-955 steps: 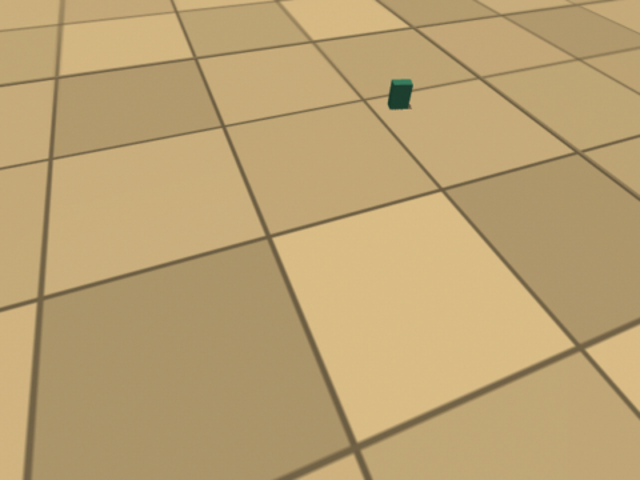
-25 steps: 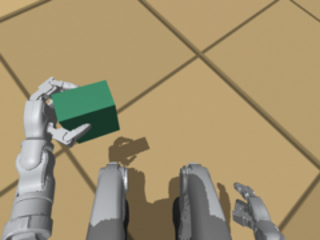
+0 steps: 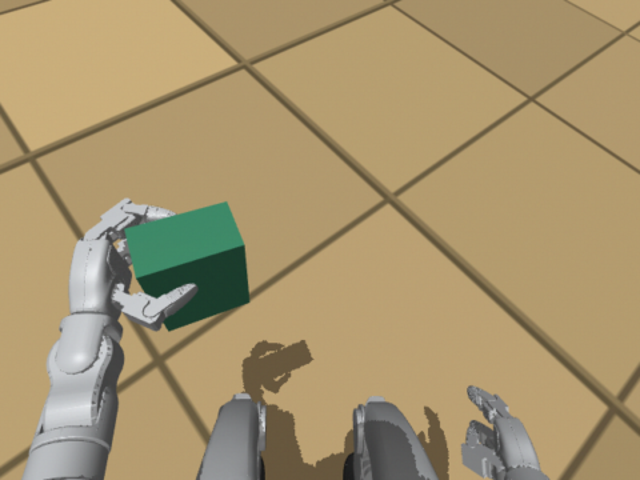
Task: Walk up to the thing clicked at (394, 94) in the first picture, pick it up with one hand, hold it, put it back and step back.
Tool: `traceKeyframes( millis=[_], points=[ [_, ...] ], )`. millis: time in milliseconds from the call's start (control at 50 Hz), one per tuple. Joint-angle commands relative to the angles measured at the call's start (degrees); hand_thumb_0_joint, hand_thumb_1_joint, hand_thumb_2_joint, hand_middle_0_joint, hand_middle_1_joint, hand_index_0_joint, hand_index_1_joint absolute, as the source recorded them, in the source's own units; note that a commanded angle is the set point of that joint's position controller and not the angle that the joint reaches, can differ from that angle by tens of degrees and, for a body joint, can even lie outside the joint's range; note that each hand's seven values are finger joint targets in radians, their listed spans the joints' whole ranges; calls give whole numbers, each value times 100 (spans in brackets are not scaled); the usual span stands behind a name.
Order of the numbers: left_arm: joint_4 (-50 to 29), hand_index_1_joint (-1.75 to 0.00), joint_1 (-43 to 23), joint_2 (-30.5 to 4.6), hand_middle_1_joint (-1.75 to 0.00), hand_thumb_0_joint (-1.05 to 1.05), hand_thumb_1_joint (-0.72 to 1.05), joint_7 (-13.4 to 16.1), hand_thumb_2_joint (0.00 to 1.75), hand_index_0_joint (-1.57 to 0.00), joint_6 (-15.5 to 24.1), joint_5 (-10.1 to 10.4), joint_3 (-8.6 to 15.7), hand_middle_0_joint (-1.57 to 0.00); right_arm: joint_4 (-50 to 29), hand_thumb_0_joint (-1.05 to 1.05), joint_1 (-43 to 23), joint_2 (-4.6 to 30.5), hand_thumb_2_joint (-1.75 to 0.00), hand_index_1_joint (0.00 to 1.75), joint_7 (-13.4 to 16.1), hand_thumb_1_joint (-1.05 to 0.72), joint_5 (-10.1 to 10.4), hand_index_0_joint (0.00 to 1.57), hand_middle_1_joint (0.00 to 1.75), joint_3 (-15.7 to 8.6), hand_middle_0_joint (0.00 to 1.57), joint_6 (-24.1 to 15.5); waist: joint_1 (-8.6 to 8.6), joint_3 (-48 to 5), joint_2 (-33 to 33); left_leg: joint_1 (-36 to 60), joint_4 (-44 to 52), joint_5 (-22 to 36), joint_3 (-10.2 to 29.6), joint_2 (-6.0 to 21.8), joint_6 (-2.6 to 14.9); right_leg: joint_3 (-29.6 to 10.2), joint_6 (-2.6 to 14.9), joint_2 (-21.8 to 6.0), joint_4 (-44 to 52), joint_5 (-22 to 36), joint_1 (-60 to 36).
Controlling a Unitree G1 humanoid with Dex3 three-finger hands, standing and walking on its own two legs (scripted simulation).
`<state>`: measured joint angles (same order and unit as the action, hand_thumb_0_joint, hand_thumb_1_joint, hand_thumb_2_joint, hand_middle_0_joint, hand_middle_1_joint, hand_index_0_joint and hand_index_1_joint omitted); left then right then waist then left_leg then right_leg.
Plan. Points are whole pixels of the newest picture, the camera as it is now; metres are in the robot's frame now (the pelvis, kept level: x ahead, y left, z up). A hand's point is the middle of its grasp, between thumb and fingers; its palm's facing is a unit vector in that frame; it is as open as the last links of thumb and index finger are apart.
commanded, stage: lift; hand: left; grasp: from the side
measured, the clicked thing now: (195, 270) +0.36 +0.16 +0.00
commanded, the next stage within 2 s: hold in 1.10 s
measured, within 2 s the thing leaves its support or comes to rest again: neither
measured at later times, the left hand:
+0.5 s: hand (149, 232) +0.35 +0.18 +0.11, palm faces +0.06 -1.00 -0.02, open 10.4 cm
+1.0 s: hand (157, 208) +0.36 +0.16 +0.14, palm faces +0.02 -1.00 -0.01, open 10.4 cm
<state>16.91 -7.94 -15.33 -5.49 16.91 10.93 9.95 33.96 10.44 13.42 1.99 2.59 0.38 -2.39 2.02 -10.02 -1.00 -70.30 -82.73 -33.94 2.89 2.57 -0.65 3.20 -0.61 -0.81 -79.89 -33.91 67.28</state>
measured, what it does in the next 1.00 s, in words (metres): rises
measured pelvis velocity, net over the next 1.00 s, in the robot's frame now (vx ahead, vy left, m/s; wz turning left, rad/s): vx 0.03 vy -0.01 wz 0.01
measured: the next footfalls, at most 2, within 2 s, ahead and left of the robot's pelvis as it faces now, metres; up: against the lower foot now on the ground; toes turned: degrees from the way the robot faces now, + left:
none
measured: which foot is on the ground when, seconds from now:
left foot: down 0.00-1.00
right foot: down 0.00-1.00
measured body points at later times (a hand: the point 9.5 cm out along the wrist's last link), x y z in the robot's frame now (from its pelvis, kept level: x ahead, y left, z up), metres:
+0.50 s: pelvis +0.02 -0.01 +0.07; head +0.09 +0.01 +0.51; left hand +0.34 +0.23 +0.12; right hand +0.16 -0.25 -0.04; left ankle +0.05 +0.12 -0.59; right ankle +0.04 -0.13 -0.59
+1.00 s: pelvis +0.03 -0.01 +0.09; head +0.09 +0.00 +0.54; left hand +0.36 +0.22 +0.14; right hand +0.17 -0.26 -0.01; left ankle +0.05 +0.12 -0.59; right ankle +0.04 -0.13 -0.59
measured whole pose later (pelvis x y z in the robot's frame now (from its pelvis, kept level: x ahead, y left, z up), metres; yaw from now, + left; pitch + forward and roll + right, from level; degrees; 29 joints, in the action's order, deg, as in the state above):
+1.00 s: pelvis +0.03 -0.01 +0.09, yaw +1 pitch +10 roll -1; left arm 24.7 -7.8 -12.6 -9.4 20.3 11.5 8.8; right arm 36.8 13.9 13.2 2.0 1.1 0.2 -1.7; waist 1.4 -4.3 -0.7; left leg -39.6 -55.8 -26.4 1.1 2.8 -1.4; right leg 2.4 0.0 -0.4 -54.2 -26.6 37.7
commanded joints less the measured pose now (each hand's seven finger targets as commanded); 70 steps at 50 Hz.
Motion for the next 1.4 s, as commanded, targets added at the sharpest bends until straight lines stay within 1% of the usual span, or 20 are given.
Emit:
traceKeyframes(
  millis=[0, 60, 100, 140, 240, 260, 300, 340, 400, 560, 580, 620, 700, 800, 840, 880, 1000, 1160, 1180, 1380],
  points=[
    [-1299, -138, -1250, -711, -140, 0, 13, -110, 119, -131, 448, 95, 197, -128, -583, 0, 136, 830, -89, 30, 39, -90, -24, 20, 30, -350, 20, -265, 5, -1844, -484, 2318, 1765, 1168, 182, -91, 65, -22, 201, 144, 1403, 1312, -1186],
    [-1298, -140, -1180, -793, -142, 0, 13, -89, 120, -133, 479, 143, 372, -129, -558, 0, 237, 837, -89, 30, 39, -90, -28, 20, 30, -368, 20, -286, -53, -1883, -475, 2621, 1948, 1396, 169, -93, 48, -3, 203, 149, 1575, 1475, -1438],
    [-838, -139, -875, -487, -140, 0, 11, -108, 119, -132, 452, 145, 189, -129, -542, 0, 223, 772, -89, 30, 26, -90, -51, 20, 30, -309, 20, -286, 23, -1665, -254, 2573, 2049, 1405, 125, -107, 66, -8, 196, 162, 1740, 1511, -1626],
    [-1207, -139, -1214, -705, -140, 0, 11, -93, 120, -132, 523, 140, 310, -129, -529, 0, 232, 810, -89, 30, 33, -90, -56, 20, 30, -343, 20, -307, -37, -1699, -378, 2722, 2154, 1429, 65, -122, 72, -44, 191, 134, 1889, 1564, -1779],
    [-991, -140, -1189, -509, -141, 0, 11, -158, 121, -132, 554, 100, 81, -129, -559, 0, 274, 777, -89, 30, 37, -90, -89, 20, 30, -320, 20, -309, 51, -1503, -167, 2874, 2448, 1486, 9, -134, 95, -49, 164, 148, 2231, 1687, -2199],
    [-1210, -141, -1409, -758, -141, 0, 11, -127, 122, -132, 600, 73, 268, -129, -523, 0, 270, 807, -89, 30, 48, -90, -98, 20, 30, -347, 20, -303, -34, -1595, -322, 3025, 2489, 1503, -4, -132, 83, -66, 165, 133, 2268, 1694, -2257],
    [-746, -143, -1079, -535, -143, 0, 12, -142, 123, -133, 564, 74, 141, -130, -534, 0, 279, 784, -89, 30, 42, -90, -94, 20, 30, -327, 20, -291, 6, -1488, -116, 3112, 2612, 1576, 6, -126, 83, -40, 164, 151, 2374, 1750, -2383],
    [-1165, -143, -1390, -677, -144, 0, 11, -144, 124, -133, 634, 149, 283, -130, -541, 0, 297, 762, -90, 30, 47, -91, -103, 20, 30, -315, 20, -281, -38, -1530, -184, 3211, 2679, 1631, -34, -145, 83, -62, 150, 151, 2488, 1817, -2614],
    [-1051, -142, -1345, -616, -143, 0, 15, -145, 125, -132, 601, 130, 203, -130, -470, 0, 366, 730, -90, 30, 59, -90, -119, 20, 30, -297, 20, -282, -18, -1500, -115, 3233, 2743, 1850, -108, -169, 99, -121, 128, 137, 2655, 2087, -2915],
    [-402, -143, -1210, -487, -144, 0, 14, -290, 125, -132, 639, 82, 140, -130, -473, 0, 278, 734, -90, 30, 53, -90, -134, 20, 30, -330, 20, -257, 16, -970, -120, 3490, 3159, 1574, -159, -162, 90, -125, 137, 136, 3042, 1822, -3006],
    [-736, -143, -1445, -518, -144, 0, 15, -302, 126, -131, 686, 121, 129, -129, -493, 0, 284, 725, -89, 30, 44, -90, -129, 20, 30, -322, 20, -264, -2, -1057, -139, 3524, 3195, 1594, -161, -166, 88, -134, 134, 128, 3069, 1851, -3118],
    [-804, -142, -1439, -650, -143, 0, 13, -289, 124, -131, 730, 151, 305, -128, -467, 0, 287, 724, -90, 30, 53, -90, -133, 20, 30, -330, 20, -254, -63, -1122, -143, 3605, 3241, 1612, -182, -175, 89, -147, 123, 122, 3132, 1865, -3281],
    [-495, -143, -1245, -358, -144, 0, 14, -354, 126, -131, 711, 199, 96, -128, -468, 0, 277, 723, -90, 30, 49, -90, -136, 20, 30, -309, 20, -267, 38, -1058, 100, 3579, 3258, 1807, -222, -180, 118, -194, 82, 121, 3225, 2154, -3503],
    [-928, -144, -1581, -532, -144, 0, 13, -352, 126, -132, 808, 149, 135, -130, -420, 0, 319, 769, -90, 30, 75, -91, -148, 20, 30, -364, 20, -232, -1, -1191, -144, 3974, 3363, 2090, -218, -170, 85, -165, 117, 127, 3270, 2376, -3598],
    [-239, -144, -1165, -300, -145, 0, 14, -419, 127, -131, 730, 216, 70, -129, -377, 0, 348, 755, -90, 30, 61, -90, -141, 20, 30, -324, 20, -228, 40, -1060, 7, 3956, 3366, 2201, -212, -165, 90, -156, 118, 142, 3276, 2491, -3617],
    [-595, -144, -1471, -572, -144, 0, 15, -405, 126, -130, 780, 204, 251, -128, -393, 0, 292, 777, -90, 30, 70, -90, -138, 20, 30, -354, 20, -218, -25, -1051, -29, 3990, 3401, 2183, -222, -169, 95, -167, 106, 136, 3335, 2486, -3668],
    [-733, -144, -1545, -630, -145, 0, 17, -370, 127, -132, 777, 165, 288, -129, -363, 0, 359, 745, -90, 30, 88, -90, -165, 20, 30, -339, 20, -136, -50, -1189, -42, 4160, 3432, 2592, -311, -197, 108, -218, 66, 112, 3428, 2986, -4052],
    [-167, -146, -1196, -309, -146, 0, 13, -419, 127, -132, 620, 163, 87, -130, -434, 0, 253, 758, -90, 30, 65, -90, -136, 20, 30, -346, 20, -102, -4, -822, 225, 4169, 3639, 2438, -302, -181, 123, -194, 58, 126, 3640, 2838, -4095],
    [-612, -145, -1556, -573, -146, 0, 15, -402, 127, -132, 678, 149, 230, -129, -412, 0, 273, 776, -90, 30, 61, -90, -144, 20, 30, -369, 20, -94, -59, -947, -37, 4292, 3647, 2520, -317, -182, 105, -201, 82, 128, 3616, 2852, -4068],
    [-606, -141, -1703, -432, -142, 0, 14, -320, 118, -131, 762, 137, 117, -129, -450, 0, 175, 764, -90, 30, 44, -91, -144, 20, 30, -344, 20, -120, -33, -757, -164, 4541, 3982, 2131, -231, -148, 49, -111, 135, 169, 3729, 2349, -4035]
  ],
)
